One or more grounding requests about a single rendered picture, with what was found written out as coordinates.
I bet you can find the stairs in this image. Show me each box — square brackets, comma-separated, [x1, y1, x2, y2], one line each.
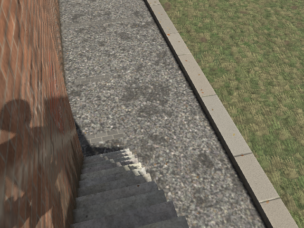
[69, 148, 189, 228]

